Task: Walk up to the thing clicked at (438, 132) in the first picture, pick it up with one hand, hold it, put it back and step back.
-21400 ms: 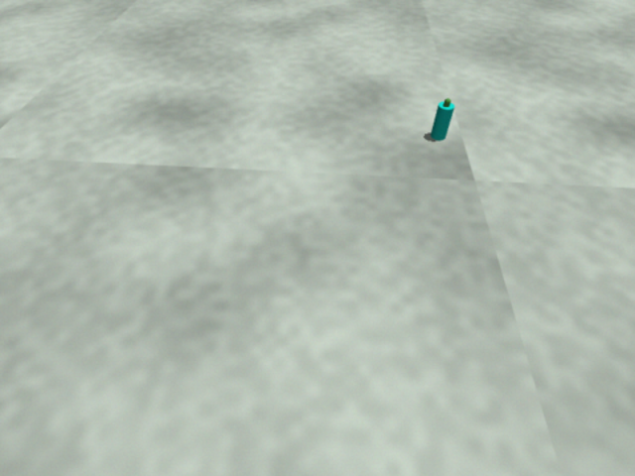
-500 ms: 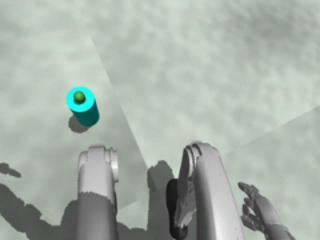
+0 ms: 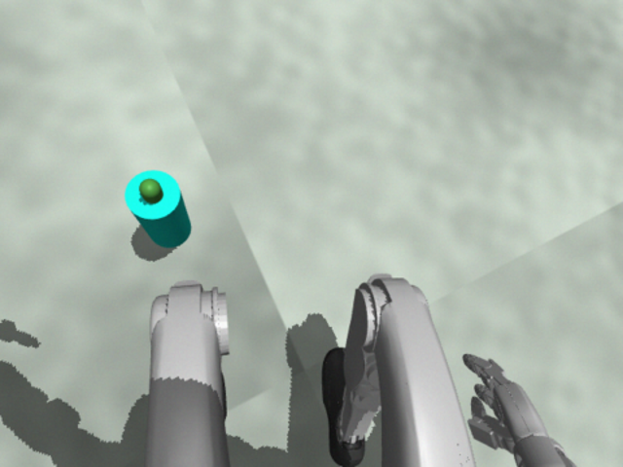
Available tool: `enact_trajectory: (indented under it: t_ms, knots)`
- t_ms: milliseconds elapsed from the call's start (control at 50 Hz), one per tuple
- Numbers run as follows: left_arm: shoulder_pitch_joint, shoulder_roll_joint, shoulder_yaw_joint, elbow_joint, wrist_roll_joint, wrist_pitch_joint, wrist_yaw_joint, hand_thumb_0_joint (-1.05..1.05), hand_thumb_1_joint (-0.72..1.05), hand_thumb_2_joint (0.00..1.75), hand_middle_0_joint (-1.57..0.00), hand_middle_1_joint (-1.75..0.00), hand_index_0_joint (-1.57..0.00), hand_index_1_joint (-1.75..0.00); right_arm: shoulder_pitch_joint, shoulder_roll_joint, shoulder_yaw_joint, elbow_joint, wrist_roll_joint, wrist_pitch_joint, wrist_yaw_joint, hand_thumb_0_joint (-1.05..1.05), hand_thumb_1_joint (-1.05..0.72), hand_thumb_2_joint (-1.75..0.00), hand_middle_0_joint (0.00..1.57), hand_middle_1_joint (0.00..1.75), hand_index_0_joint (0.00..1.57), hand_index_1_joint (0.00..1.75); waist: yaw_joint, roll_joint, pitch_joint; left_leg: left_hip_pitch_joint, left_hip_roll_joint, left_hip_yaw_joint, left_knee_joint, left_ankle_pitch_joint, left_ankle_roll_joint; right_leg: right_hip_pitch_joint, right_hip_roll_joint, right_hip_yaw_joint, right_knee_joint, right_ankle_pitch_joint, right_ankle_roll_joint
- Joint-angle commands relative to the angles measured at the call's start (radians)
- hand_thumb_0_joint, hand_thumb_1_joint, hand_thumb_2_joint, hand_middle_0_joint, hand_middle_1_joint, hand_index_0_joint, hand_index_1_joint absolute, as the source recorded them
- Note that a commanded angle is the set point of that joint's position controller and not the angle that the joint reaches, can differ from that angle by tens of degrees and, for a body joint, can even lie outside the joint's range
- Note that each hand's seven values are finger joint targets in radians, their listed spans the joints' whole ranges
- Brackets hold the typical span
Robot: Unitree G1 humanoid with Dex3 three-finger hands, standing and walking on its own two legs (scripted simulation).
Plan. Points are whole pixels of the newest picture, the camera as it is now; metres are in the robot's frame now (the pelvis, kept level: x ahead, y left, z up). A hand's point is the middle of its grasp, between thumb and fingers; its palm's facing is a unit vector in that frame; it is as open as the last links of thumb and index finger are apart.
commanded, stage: go down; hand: left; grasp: from the side
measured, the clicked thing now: (160, 210) +0.47 +0.22 -0.26
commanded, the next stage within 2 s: approach in 0.96 s
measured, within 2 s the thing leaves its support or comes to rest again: neither
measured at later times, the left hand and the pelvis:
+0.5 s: hand out of the picture +0.39 +0.41 +0.03, palm faces +0.15 -0.99 -0.05, open 17.6 cm; pelvis +0.00 +0.00 +0.00, yaw +0 degrees
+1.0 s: hand out of the picture +0.39 +0.40 +0.03, palm faces +0.15 -0.98 -0.09, open 17.2 cm; pelvis +0.00 +0.00 +0.01, yaw +0 degrees
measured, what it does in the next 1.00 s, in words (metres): stands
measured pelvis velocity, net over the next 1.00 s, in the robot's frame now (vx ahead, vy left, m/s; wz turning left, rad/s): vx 0.00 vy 0.00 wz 0.01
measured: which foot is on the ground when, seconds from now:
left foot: down 0.00-1.00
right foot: down 0.00-1.00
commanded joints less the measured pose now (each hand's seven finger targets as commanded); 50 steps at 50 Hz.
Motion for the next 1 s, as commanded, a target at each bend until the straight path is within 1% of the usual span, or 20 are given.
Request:
enact_trajectory:
  t_ms: [0, 20, 60, 140, 160, 220, 300, 440, 460, 480, 520, 540, 600, 680, 740, 820, 880, 900, 940, 980]
  knots:
    - [-0.119, 0.413, 0.074, -0.152, -0.046, -0.044, 0.000, 0.00, -0.61, 0.05, -0.06, -0.12, -0.08, -0.10, 0.117, -0.239, -0.084, -0.058, 0.011, -0.027, -0.022, 0.00, -0.90, -0.89, 0.20, 0.30, 0.20, 0.30, 0.065, 0.291, -0.583, 0.462, -0.018, 0.046, -0.326, 0.129, 0.022, 0.254, 0.038, -0.011, -0.213, 0.096, -0.054]
    - [-0.098, 0.429, 0.088, -0.146, -0.046, -0.043, 0.000, 0.00, -0.61, 0.05, -0.05, -0.12, -0.08, -0.10, 0.121, -0.242, -0.083, -0.057, 0.009, -0.024, -0.022, 0.00, -0.90, -0.89, 0.20, 0.30, 0.20, 0.30, 0.075, 0.288, -0.580, 0.465, -0.018, 0.048, -0.318, 0.155, 0.022, 0.263, 0.038, -0.012, -0.212, 0.117, -0.054]
    - [-0.083, 0.384, 0.066, -0.120, -0.052, -0.038, -0.006, 0.00, -0.61, 0.05, -0.05, -0.13, -0.08, -0.10, 0.116, -0.242, -0.084, -0.060, 0.011, -0.024, -0.020, 0.00, -0.90, -0.89, 0.20, 0.30, 0.20, 0.30, 0.060, 0.266, -0.550, 0.456, -0.015, 0.039, -0.315, 0.150, 0.023, 0.244, 0.039, -0.019, -0.210, 0.115, -0.054]
    - [-0.125, 0.404, 0.086, -0.198, -0.073, -0.055, -0.011, 0.00, -0.61, 0.06, -0.05, -0.13, -0.07, -0.11, 0.128, -0.244, -0.089, -0.063, 0.011, -0.028, -0.017, 0.00, -0.89, -0.89, 0.20, 0.30, 0.20, 0.30, 0.057, 0.256, -0.628, 0.469, -0.014, 0.047, -0.290, 0.192, 0.026, 0.313, 0.039, -0.012, -0.215, 0.153, -0.047]
    - [-0.150, 0.386, 0.065, -0.207, -0.071, -0.058, -0.013, 0.00, -0.61, 0.06, -0.05, -0.14, -0.08, -0.11, 0.127, -0.246, -0.095, -0.061, 0.013, -0.030, -0.019, 0.00, -0.89, -0.89, 0.20, 0.30, 0.20, 0.30, 0.043, 0.262, -0.619, 0.464, -0.013, 0.044, -0.299, 0.165, 0.026, 0.300, 0.038, -0.013, -0.215, 0.135, -0.047]
    - [-0.173, 0.377, 0.047, -0.216, -0.057, -0.061, -0.009, 0.00, -0.61, 0.07, -0.05, -0.13, -0.07, -0.11, 0.126, -0.248, -0.100, -0.054, 0.009, -0.031, -0.021, 0.00, -0.89, -0.89, 0.20, 0.30, 0.20, 0.30, 0.037, 0.290, -0.627, 0.511, -0.010, 0.036, -0.307, 0.152, 0.021, 0.258, 0.039, -0.014, -0.212, 0.121, -0.051]
    - [-0.196, 0.400, 0.048, -0.263, -0.042, -0.060, -0.002, 0.00, -0.61, 0.06, -0.05, -0.13, -0.07, -0.11, 0.142, -0.252, -0.109, -0.041, 0.005, -0.027, -0.025, 0.00, -0.90, -0.89, 0.20, 0.30, 0.20, 0.30, 0.058, 0.355, -0.679, 0.573, -0.010, 0.034, -0.326, 0.169, 0.012, 0.255, 0.034, -0.011, -0.204, 0.131, -0.055]
    - [-0.130, 0.400, 0.070, -0.224, -0.038, -0.040, 0.028, 0.00, -0.61, 0.06, -0.06, -0.14, -0.08, -0.11, 0.123, -0.238, -0.104, -0.053, 0.013, -0.022, -0.024, 0.00, -0.90, -0.89, 0.20, 0.30, 0.20, 0.30, 0.081, 0.300, -0.607, 0.496, -0.015, 0.038, -0.344, 0.120, 0.021, 0.248, 0.036, -0.008, -0.216, 0.098, -0.054]
    - [-0.115, 0.367, 0.051, -0.205, -0.038, -0.038, 0.026, 0.00, -0.61, 0.07, -0.05, -0.15, -0.08, -0.12, 0.121, -0.237, -0.104, -0.053, 0.014, -0.020, -0.023, 0.00, -0.90, -0.89, 0.20, 0.30, 0.20, 0.30, 0.067, 0.302, -0.589, 0.495, -0.014, 0.033, -0.346, 0.119, 0.020, 0.236, 0.035, -0.012, -0.212, 0.098, -0.055]
    - [-0.109, 0.378, 0.062, -0.205, -0.037, -0.038, 0.029, 0.00, -0.61, 0.07, -0.06, -0.16, -0.08, -0.13, 0.121, -0.234, -0.104, -0.058, 0.014, -0.021, -0.022, 0.00, -0.90, -0.89, 0.20, 0.30, 0.20, 0.30, 0.072, 0.279, -0.579, 0.483, -0.014, 0.035, -0.347, 0.105, 0.023, 0.240, 0.036, -0.010, -0.222, 0.086, -0.053]
    - [-0.115, 0.362, 0.044, -0.214, -0.031, -0.041, 0.029, 0.00, -0.60, 0.08, -0.05, -0.17, -0.08, -0.14, 0.116, -0.231, -0.106, -0.060, 0.017, -0.019, -0.020, 0.00, -0.89, -0.89, 0.20, 0.30, 0.20, 0.30, 0.060, 0.276, -0.548, 0.467, -0.013, 0.029, -0.359, 0.071, 0.024, 0.233, 0.037, -0.014, -0.229, 0.062, -0.052]
    - [-0.084, 0.351, 0.046, -0.179, -0.029, -0.037, 0.031, 0.00, -0.59, 0.08, -0.05, -0.16, -0.08, -0.13, 0.107, -0.231, -0.105, -0.067, 0.016, -0.021, -0.018, 0.00, -0.89, -0.89, 0.20, 0.30, 0.20, 0.30, 0.068, 0.264, -0.535, 0.455, -0.013, 0.031, -0.362, 0.067, 0.025, 0.239, 0.036, -0.013, -0.232, 0.060, -0.051]
    - [-0.113, 0.319, 0.028, -0.182, -0.040, -0.054, 0.021, 0.00, -0.61, 0.07, -0.05, -0.16, -0.08, -0.13, 0.113, -0.232, -0.105, -0.067, 0.015, -0.025, -0.015, 0.00, -0.89, -0.89, 0.20, 0.30, 0.20, 0.30, 0.038, 0.229, -0.549, 0.448, -0.014, 0.034, -0.331, 0.089, 0.029, 0.239, 0.040, -0.014, -0.232, 0.082, -0.049]
    - [-0.178, 0.352, 0.021, -0.242, -0.033, -0.074, 0.024, 0.00, -0.59, 0.09, -0.05, -0.18, -0.08, -0.15, 0.121, -0.230, -0.112, -0.059, 0.009, -0.031, -0.016, 0.00, -0.89, -0.89, 0.20, 0.30, 0.20, 0.30, 0.044, 0.260, -0.618, 0.473, -0.015, 0.053, -0.320, 0.087, 0.029, 0.280, 0.038, 0.000, -0.246, 0.080, -0.047]
    - [-0.173, 0.338, 0.008, -0.251, -0.022, -0.075, 0.029, 0.00, -0.55, 0.11, -0.04, -0.19, -0.07, -0.15, 0.134, -0.234, -0.115, -0.045, 0.004, -0.030, -0.020, 0.00, -0.88, -0.89, 0.20, 0.30, 0.20, 0.30, 0.049, 0.306, -0.652, 0.537, -0.015, 0.048, -0.330, 0.136, 0.019, 0.278, 0.034, -0.003, -0.232, 0.117, -0.052]
    - [-0.147, 0.375, 0.034, -0.274, -0.009, -0.070, 0.046, 0.00, -0.55, 0.11, -0.04, -0.19, -0.07, -0.15, 0.135, -0.234, -0.116, -0.042, 0.006, -0.022, -0.020, 0.00, -0.88, -0.89, 0.20, 0.30, 0.20, 0.30, 0.083, 0.337, -0.671, 0.574, -0.015, 0.040, -0.349, 0.172, 0.013, 0.263, 0.031, -0.003, -0.217, 0.133, -0.057]
    - [-0.129, 0.393, 0.058, -0.303, -0.007, -0.068, 0.062, 0.00, -0.53, 0.11, -0.04, -0.19, -0.07, -0.15, 0.133, -0.233, -0.118, -0.046, 0.010, -0.016, -0.021, 0.00, -0.89, -0.89, 0.20, 0.30, 0.20, 0.30, 0.086, 0.331, -0.659, 0.566, -0.015, 0.032, -0.365, 0.153, 0.013, 0.262, 0.029, -0.004, -0.220, 0.121, -0.056]
    - [-0.110, 0.381, 0.057, -0.285, -0.013, -0.065, 0.062, 0.00, -0.55, 0.11, -0.04, -0.19, -0.07, -0.15, 0.126, -0.227, -0.117, -0.049, 0.012, -0.015, -0.021, 0.00, -0.89, -0.89, 0.20, 0.30, 0.20, 0.30, 0.093, 0.319, -0.650, 0.549, -0.016, 0.041, -0.364, 0.147, 0.016, 0.266, 0.031, 0.000, -0.227, 0.115, -0.056]
    - [-0.101, 0.350, 0.053, -0.254, -0.027, -0.066, 0.055, 0.00, -0.53, 0.12, -0.04, -0.20, -0.08, -0.16, 0.110, -0.223, -0.115, -0.054, 0.015, -0.016, -0.020, 0.00, -0.88, -0.89, 0.20, 0.30, 0.20, 0.30, 0.072, 0.274, -0.596, 0.485, -0.019, 0.045, -0.355, 0.107, 0.025, 0.264, 0.034, -0.001, -0.239, 0.088, -0.052]
    - [-0.069, 0.339, 0.047, -0.220, -0.028, -0.065, 0.053, 0.00, -0.54, 0.12, -0.04, -0.20, -0.08, -0.17, 0.104, -0.217, -0.114, -0.052, 0.015, -0.019, -0.017, 0.00, -0.89, -0.89, 0.20, 0.30, 0.20, 0.30, 0.074, 0.245, -0.569, 0.444, -0.020, 0.054, -0.344, 0.095, 0.030, 0.269, 0.036, 0.002, -0.247, 0.079, -0.050]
